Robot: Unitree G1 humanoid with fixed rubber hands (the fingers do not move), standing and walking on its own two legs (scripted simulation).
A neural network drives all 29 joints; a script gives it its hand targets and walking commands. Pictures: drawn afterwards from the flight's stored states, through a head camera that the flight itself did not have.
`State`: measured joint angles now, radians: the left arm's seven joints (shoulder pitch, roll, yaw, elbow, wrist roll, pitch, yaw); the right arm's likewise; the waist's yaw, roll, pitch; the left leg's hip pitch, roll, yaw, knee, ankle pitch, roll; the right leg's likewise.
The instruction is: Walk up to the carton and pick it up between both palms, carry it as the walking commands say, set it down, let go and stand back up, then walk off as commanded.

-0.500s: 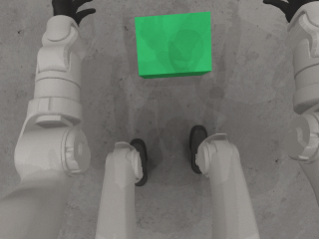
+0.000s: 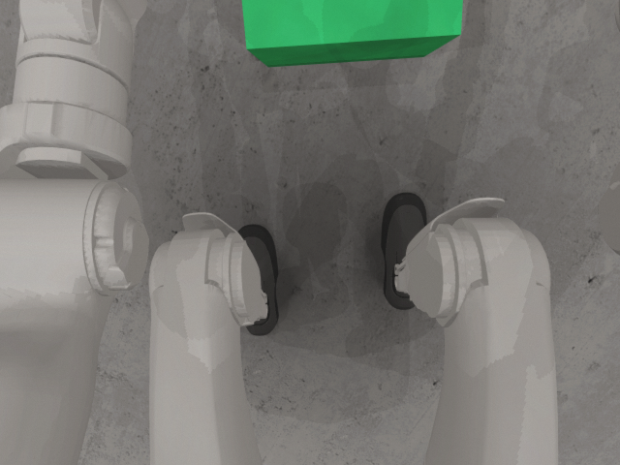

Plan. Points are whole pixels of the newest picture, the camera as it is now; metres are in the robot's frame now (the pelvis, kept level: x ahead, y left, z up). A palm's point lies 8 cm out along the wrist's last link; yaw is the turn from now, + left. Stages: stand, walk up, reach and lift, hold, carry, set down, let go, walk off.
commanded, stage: reach and lift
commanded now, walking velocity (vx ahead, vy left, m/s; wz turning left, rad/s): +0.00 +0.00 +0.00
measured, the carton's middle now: out of the picture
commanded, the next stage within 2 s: none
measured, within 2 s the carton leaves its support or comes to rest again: neither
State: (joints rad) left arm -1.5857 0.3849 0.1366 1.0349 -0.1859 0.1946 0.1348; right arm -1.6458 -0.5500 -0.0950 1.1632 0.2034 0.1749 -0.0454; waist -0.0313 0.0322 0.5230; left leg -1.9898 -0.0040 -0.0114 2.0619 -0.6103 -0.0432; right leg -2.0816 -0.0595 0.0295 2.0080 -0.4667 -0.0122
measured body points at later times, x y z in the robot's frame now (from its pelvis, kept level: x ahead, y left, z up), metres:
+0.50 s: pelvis +0.01 +0.00 -0.07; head +0.40 -0.02 +0.14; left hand +0.59 +0.16 -0.27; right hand +0.58 -0.25 -0.27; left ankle +0.11 +0.13 -0.39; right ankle +0.15 -0.13 -0.39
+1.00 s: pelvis +0.01 +0.00 -0.07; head +0.40 -0.01 +0.14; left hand +0.59 +0.14 -0.27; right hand +0.58 -0.23 -0.27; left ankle +0.11 +0.13 -0.39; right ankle +0.15 -0.13 -0.39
